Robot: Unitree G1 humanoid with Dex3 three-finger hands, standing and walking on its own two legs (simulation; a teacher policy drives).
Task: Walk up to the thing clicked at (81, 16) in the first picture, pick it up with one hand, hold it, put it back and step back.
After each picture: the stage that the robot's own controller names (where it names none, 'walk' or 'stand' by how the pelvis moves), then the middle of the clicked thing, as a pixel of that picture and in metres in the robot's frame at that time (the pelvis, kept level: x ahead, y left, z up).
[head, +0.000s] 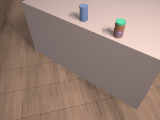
stand; (83, 13) +1.10 +0.00 -0.11
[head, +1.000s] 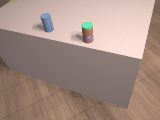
walk; (47, 23) +0.95 +0.29 -0.10
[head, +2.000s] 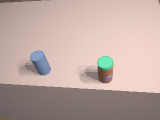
walk; (41, 63) +0.54 +0.25 -0.08
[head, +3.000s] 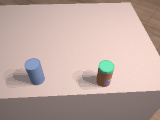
stand; (35, 72) +0.48 +0.23 -0.08
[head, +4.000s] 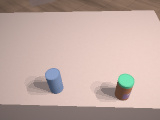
walk; (54, 81) +0.45 +0.17 -0.11
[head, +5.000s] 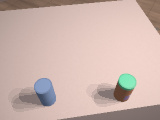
stand; (45, 92) +0.36 +0.16 -0.08
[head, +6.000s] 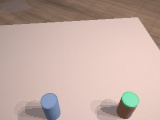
stand; (51, 107) +0.34 +0.15 -0.11
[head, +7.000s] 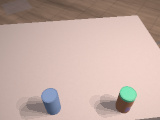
stand; (51, 101) +0.36 +0.15 -0.12
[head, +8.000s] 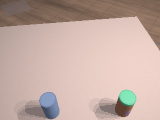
stand; (50, 106) +0.34 +0.16 -0.12
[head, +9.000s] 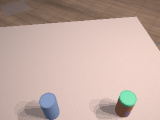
stand; (50, 106) +0.34 +0.16 -0.12
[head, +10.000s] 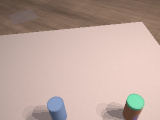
rise first; (57, 110) +0.34 +0.14 -0.11
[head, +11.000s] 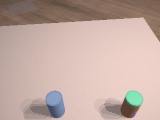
go down; (55, 104) +0.34 +0.15 -0.11
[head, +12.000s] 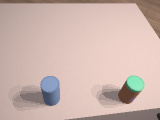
go down; (51, 91) +0.37 +0.12 -0.06
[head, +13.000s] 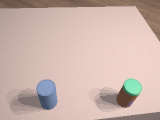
approach; (47, 95) +0.36 +0.13 -0.06
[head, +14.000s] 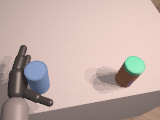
close; (38, 78) +0.37 +0.13 -0.01
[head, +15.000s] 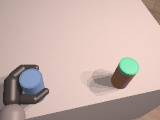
lift; (33, 86) +0.36 +0.14 -0.01
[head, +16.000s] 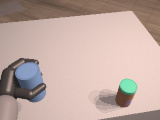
lift; (32, 83) +0.33 +0.17 +0.09
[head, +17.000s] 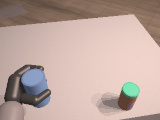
hold; (37, 88) +0.32 +0.16 +0.08
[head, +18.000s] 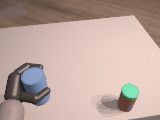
hold; (36, 87) +0.32 +0.16 +0.08
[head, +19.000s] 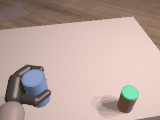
hold; (37, 89) +0.32 +0.16 +0.07
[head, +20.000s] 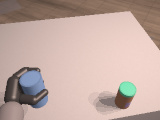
crouch; (35, 90) +0.33 +0.17 +0.04
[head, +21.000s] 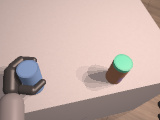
lower; (31, 78) +0.39 +0.14 -0.03
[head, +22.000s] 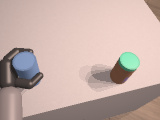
lower; (28, 70) +0.40 +0.15 +0.00
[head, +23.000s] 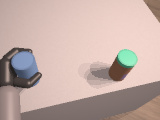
lower; (27, 70) +0.41 +0.15 +0.00
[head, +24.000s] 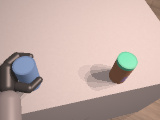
lower; (28, 74) +0.39 +0.15 +0.00
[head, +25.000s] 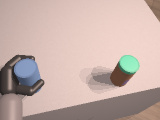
loosen; (29, 77) +0.38 +0.15 +0.00
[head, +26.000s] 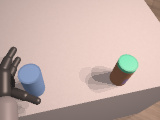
withdraw; (32, 81) +0.37 +0.14 -0.01
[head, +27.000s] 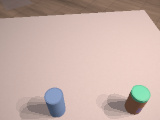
sink last; (55, 103) +0.33 +0.13 -0.06
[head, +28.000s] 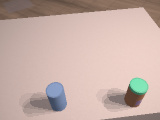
stand; (57, 97) +0.36 +0.13 -0.06
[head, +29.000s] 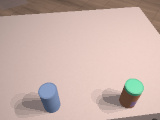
stand; (50, 98) +0.35 +0.15 -0.05
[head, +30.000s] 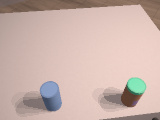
stand; (51, 96) +0.35 +0.14 -0.05
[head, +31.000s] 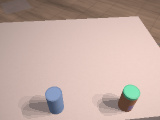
stand; (55, 100) +0.36 +0.13 -0.10
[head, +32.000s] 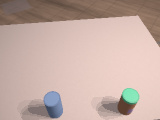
stand; (53, 105) +0.35 +0.14 -0.12
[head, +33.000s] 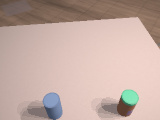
stand; (53, 106) +0.34 +0.15 -0.12
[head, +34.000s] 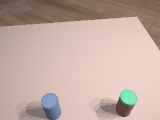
stand; (51, 107) +0.34 +0.15 -0.12
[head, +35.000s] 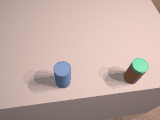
walk; (62, 75) +0.41 +0.09 -0.11
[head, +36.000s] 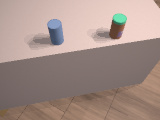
walk; (56, 32) +0.65 +0.16 -0.08
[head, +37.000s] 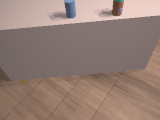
stand; (70, 8) +0.97 +0.12 -0.09
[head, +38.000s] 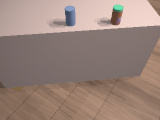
walk; (70, 16) +0.95 +0.10 -0.10
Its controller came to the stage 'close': yes
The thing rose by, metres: 0.19
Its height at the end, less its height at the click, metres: +0.00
